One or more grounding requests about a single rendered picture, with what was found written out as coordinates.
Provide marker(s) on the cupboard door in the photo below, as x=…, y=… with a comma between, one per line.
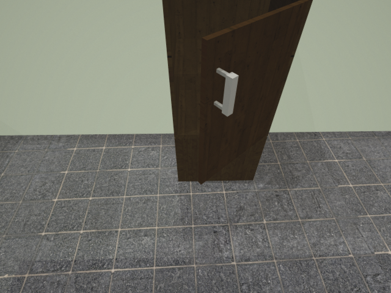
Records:
x=258, y=51

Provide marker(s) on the handle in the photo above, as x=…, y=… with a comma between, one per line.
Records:
x=231, y=81

